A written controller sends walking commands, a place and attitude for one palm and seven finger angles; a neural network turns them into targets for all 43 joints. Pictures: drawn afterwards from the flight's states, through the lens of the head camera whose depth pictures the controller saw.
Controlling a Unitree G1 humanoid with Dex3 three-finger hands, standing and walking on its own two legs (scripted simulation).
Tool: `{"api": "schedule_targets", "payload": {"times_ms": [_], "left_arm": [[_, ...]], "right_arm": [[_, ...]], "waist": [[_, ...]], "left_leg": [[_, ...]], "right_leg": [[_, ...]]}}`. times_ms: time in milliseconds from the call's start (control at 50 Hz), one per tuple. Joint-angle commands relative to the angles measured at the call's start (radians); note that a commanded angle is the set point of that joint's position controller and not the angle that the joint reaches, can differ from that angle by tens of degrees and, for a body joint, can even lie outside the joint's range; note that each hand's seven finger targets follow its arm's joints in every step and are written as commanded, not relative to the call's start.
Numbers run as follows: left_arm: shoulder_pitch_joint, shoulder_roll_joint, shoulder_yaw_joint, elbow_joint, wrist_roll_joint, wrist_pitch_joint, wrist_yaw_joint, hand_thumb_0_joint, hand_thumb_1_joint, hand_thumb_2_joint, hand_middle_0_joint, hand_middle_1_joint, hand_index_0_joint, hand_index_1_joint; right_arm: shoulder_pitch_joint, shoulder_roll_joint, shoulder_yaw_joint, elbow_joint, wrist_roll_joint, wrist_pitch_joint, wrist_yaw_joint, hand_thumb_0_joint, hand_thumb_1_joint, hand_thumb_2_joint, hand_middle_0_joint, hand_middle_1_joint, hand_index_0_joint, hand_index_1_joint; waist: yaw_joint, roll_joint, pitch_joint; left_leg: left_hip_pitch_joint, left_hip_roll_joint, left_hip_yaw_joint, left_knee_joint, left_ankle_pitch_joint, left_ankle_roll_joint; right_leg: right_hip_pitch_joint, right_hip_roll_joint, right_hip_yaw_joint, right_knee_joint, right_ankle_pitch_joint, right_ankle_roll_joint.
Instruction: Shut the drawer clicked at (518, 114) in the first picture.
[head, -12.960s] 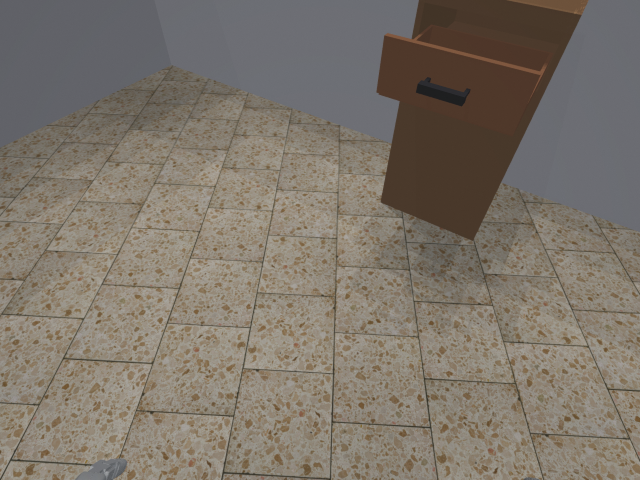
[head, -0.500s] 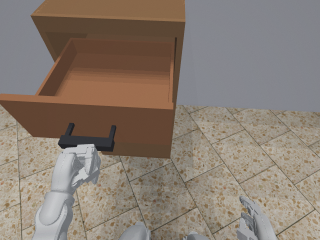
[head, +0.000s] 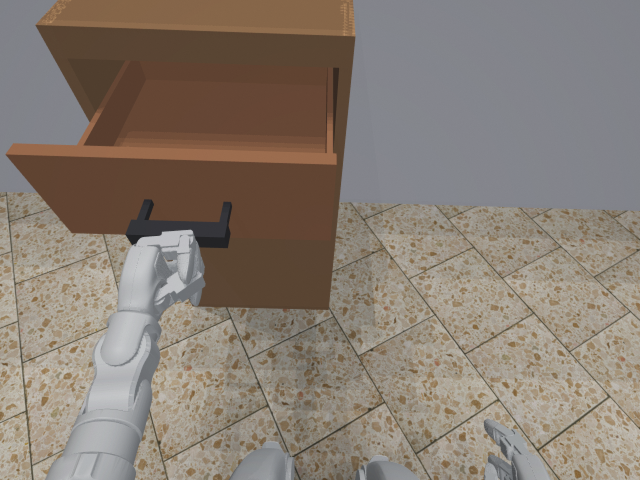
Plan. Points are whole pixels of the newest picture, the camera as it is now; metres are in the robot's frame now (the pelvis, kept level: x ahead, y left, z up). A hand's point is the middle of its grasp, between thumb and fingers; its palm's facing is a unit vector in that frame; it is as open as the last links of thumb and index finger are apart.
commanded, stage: push the drawer shut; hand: left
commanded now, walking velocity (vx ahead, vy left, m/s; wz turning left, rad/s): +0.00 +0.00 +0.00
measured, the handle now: (183, 220) +0.43 +0.20 +0.06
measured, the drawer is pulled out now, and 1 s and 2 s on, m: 0.20 0.08 0.00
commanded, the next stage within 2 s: pull the fist back off the drawer in 1.96 s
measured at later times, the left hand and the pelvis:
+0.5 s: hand (206, 239) +0.40 +0.16 +0.05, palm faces +0.00 -1.00 -0.04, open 2.9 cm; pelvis +0.00 +0.00 +0.00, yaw +0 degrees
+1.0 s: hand (214, 198) +0.48 +0.17 +0.05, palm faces +0.00 -1.00 -0.04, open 2.9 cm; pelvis +0.00 +0.00 -0.01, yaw -1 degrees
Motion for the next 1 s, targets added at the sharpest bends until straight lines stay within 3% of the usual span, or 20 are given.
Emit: {"api": "schedule_targets", "payload": {"times_ms": [0,100,140,180,220,280,300,320,400,440,460,500,560,600,720,820,840,880,920,980], "left_arm": [[-0.382,0.147,0.073,-0.164,-0.01,-0.07,0.024,0.0,0.9,0.9,-1.4,-1.6,-1.4,-1.6],[-0.463,0.151,0.071,-0.128,-0.002,-0.084,0.025,0.0,0.9,0.9,-1.4,-1.6,-1.4,-1.6],[-0.473,0.191,0.104,-0.114,0.003,-0.09,0.026,0.0,0.9,0.9,-1.4,-1.6,-1.4,-1.6],[-0.482,0.149,0.076,-0.095,-0.002,-0.088,0.022,0.0,0.9,0.9,-1.4,-1.6,-1.4,-1.6],[-0.528,0.178,0.089,-0.069,0.005,-0.093,0.024,0.0,0.9,0.9,-1.4,-1.6,-1.4,-1.6],[-0.581,0.166,0.08,-0.048,0.01,-0.103,0.027,0.0,0.9,0.9,-1.4,-1.6,-1.4,-1.6],[-0.602,0.139,0.056,-0.042,0.011,-0.104,0.028,0.0,0.9,0.9,-1.4,-1.6,-1.4,-1.6],[-0.614,0.151,0.067,-0.026,0.014,-0.106,0.033,0.0,0.9,0.9,-1.4,-1.6,-1.4,-1.6],[-0.692,0.188,0.093,0.036,0.023,-0.113,0.039,0.0,0.9,0.9,-1.4,-1.6,-1.4,-1.6],[-0.71,0.187,0.097,0.051,0.027,-0.12,0.036,0.0,0.9,0.9,-1.4,-1.6,-1.4,-1.6],[-0.722,0.208,0.112,0.078,0.028,-0.12,0.035,0.0,0.9,0.9,-1.4,-1.6,-1.4,-1.6],[-0.766,0.197,0.103,0.095,0.029,-0.127,0.032,0.0,0.9,0.9,-1.4,-1.6,-1.4,-1.6],[-0.814,0.225,0.124,0.162,0.035,-0.132,0.032,0.0,0.9,0.9,-1.4,-1.6,-1.4,-1.6],[-0.867,0.21,0.112,0.189,0.037,-0.141,0.027,0.0,0.9,0.9,-1.4,-1.6,-1.4,-1.6],[-0.952,0.306,0.179,0.299,0.046,-0.157,0.016,0.0,0.9,0.9,-1.4,-1.6,-1.4,-1.6],[-1.037,0.324,0.185,0.367,0.053,-0.158,-0.004,0.0,0.9,0.9,-1.4,-1.6,-1.4,-1.6],[-1.033,0.325,0.192,0.378,0.052,-0.156,-0.005,0.0,0.9,0.9,-1.4,-1.6,-1.4,-1.6],[-1.07,0.371,0.217,0.38,0.056,-0.155,-0.007,0.0,0.9,0.9,-1.4,-1.6,-1.4,-1.6],[-1.068,0.351,0.207,0.395,0.057,-0.153,-0.013,0.0,0.9,0.9,-1.4,-1.6,-1.4,-1.6],[-1.095,0.387,0.228,0.45,0.062,-0.135,-0.016,0.0,0.9,0.9,-1.4,-1.6,-1.4,-1.6]], "right_arm": [[-0.006,-0.141,-0.055,-0.118,0.005,-0.028,-0.011,0.0,-0.9,-0.9,0.2,0.3,0.2,0.3],[0.015,-0.143,-0.059,-0.104,0.003,-0.014,-0.008,0.0,-0.9,-0.9,0.2,0.3,0.2,0.3],[0.027,-0.149,-0.06,-0.1,0.0,-0.007,-0.007,0.0,-0.9,-0.9,0.2,0.3,0.2,0.3],[0.03,-0.143,-0.061,-0.098,0.0,-0.002,-0.003,0.0,-0.9,-0.9,0.2,0.3,0.2,0.3],[0.04,-0.15,-0.061,-0.09,-0.001,0.005,-0.005,0.0,-0.9,-0.9,0.2,0.3,0.2,0.3],[0.044,-0.149,-0.063,-0.086,-0.001,0.011,-0.001,0.0,-0.9,-0.9,0.2,0.3,0.2,0.3],[0.048,-0.147,-0.063,-0.083,-0.001,0.012,0.001,0.0,-0.9,-0.9,0.2,0.3,0.2,0.3],[0.055,-0.151,-0.065,-0.081,-0.003,0.015,0.0,0.0,-0.9,-0.9,0.2,0.3,0.2,0.3],[0.066,-0.153,-0.064,-0.066,-0.003,0.029,0.001,0.0,-0.9,-0.9,0.2,0.3,0.2,0.3],[0.073,-0.151,-0.064,-0.064,-0.005,0.033,0.002,0.0,-0.9,-0.9,0.2,0.3,0.2,0.3],[0.076,-0.154,-0.063,-0.06,-0.005,0.037,0.001,0.0,-0.9,-0.9,0.2,0.3,0.2,0.3],[0.077,-0.149,-0.061,-0.058,-0.006,0.042,0.002,0.0,-0.9,-0.9,0.2,0.3,0.2,0.3],[0.093,-0.155,-0.06,-0.049,-0.008,0.052,0.002,0.0,-0.9,-0.9,0.2,0.3,0.2,0.3],[0.099,-0.152,-0.06,-0.046,-0.008,0.053,0.003,0.0,-0.9,-0.9,0.2,0.3,0.2,0.3],[0.131,-0.161,-0.055,-0.035,-0.014,0.066,0.002,0.0,-0.9,-0.9,0.2,0.3,0.2,0.3],[0.16,-0.164,-0.055,-0.028,-0.016,0.072,0.004,0.0,-0.9,-0.9,0.2,0.3,0.2,0.3],[0.168,-0.166,-0.056,-0.027,-0.019,0.074,0.005,0.0,-0.9,-0.9,0.2,0.3,0.2,0.3],[0.179,-0.17,-0.055,-0.023,-0.02,0.079,0.005,0.0,-0.9,-0.9,0.2,0.3,0.2,0.3],[0.191,-0.166,-0.055,-0.029,-0.024,0.081,0.011,0.0,-0.9,-0.9,0.2,0.3,0.2,0.3],[0.21,-0.172,-0.053,-0.022,-0.025,0.089,0.012,0.0,-0.9,-0.9,0.2,0.3,0.2,0.3]], "waist": [[-0.035,-0.009,-0.269],[-0.046,0.011,-0.299],[-0.04,0.009,-0.327],[-0.047,0.021,-0.326],[-0.055,-0.001,-0.311],[-0.054,0.047,-0.319],[-0.068,0.033,-0.33],[-0.069,0.005,-0.329],[-0.076,0.01,-0.324],[-0.073,0.03,-0.361],[-0.075,0.006,-0.349],[-0.077,0.037,-0.344],[-0.089,0.009,-0.344],[-0.093,0.031,-0.346],[-0.104,0.01,-0.36],[-0.123,0.038,-0.368],[-0.123,0.035,-0.397],[-0.126,0.051,-0.408],[-0.123,0.078,-0.425],[-0.146,0.016,-0.397]], "left_leg": [[0.225,0.025,-0.096,-0.168,0.076,-0.033],[0.256,0.028,-0.102,-0.162,0.104,-0.035],[0.262,0.031,-0.106,-0.159,0.138,-0.038],[0.282,0.031,-0.102,-0.158,0.157,-0.039],[0.266,0.033,-0.11,-0.156,0.146,-0.038],[0.301,0.036,-0.122,-0.162,0.131,-0.046],[0.317,0.037,-0.123,-0.159,0.147,-0.044],[0.306,0.039,-0.128,-0.155,0.146,-0.041],[0.287,0.035,-0.12,-0.15,0.127,-0.04],[0.302,0.032,-0.115,-0.141,0.159,-0.039],[0.288,0.034,-0.118,-0.142,0.145,-0.04],[0.285,0.031,-0.114,-0.142,0.143,-0.041],[0.264,0.033,-0.117,-0.134,0.13,-0.038],[0.253,0.028,-0.11,-0.129,0.114,-0.035],[0.192,0.026,-0.1,-0.106,0.097,-0.025],[0.185,0.029,-0.104,-0.093,0.096,-0.023],[0.187,0.027,-0.101,-0.087,0.111,-0.021],[0.18,0.03,-0.099,-0.079,0.121,-0.022],[0.196,0.03,-0.103,-0.075,0.143,-0.023],[0.129,0.032,-0.093,-0.062,0.117,-0.014]], "right_leg": [[0.059,-0.011,0.089,-0.165,0.095,0.021],[0.041,-0.009,0.087,-0.155,0.119,0.021],[0.051,-0.006,0.085,-0.142,0.145,0.019],[0.043,-0.005,0.083,-0.146,0.162,0.02],[0.028,-0.002,0.08,-0.141,0.151,0.019],[-0.01,-0.003,0.075,-0.137,0.128,0.016],[-0.015,-0.003,0.073,-0.138,0.141,0.017],[-0.017,-0.001,0.072,-0.134,0.139,0.018],[-0.019,-0.001,0.08,-0.14,0.131,0.018],[-0.011,-0.001,0.082,-0.132,0.154,0.017],[-0.012,0.0,0.082,-0.134,0.145,0.019],[-0.016,0.0,0.083,-0.135,0.143,0.017],[-0.03,0.002,0.084,-0.131,0.134,0.019],[-0.036,0.002,0.088,-0.13,0.122,0.018],[-0.026,0.006,0.104,-0.126,0.113,0.021],[-0.061,0.009,0.103,-0.118,0.106,0.02],[-0.054,0.009,0.105,-0.116,0.118,0.022],[-0.054,0.009,0.108,-0.112,0.125,0.023],[-0.063,0.014,0.105,-0.104,0.137,0.02],[-0.052,0.016,0.116,-0.116,0.124,0.028]]}}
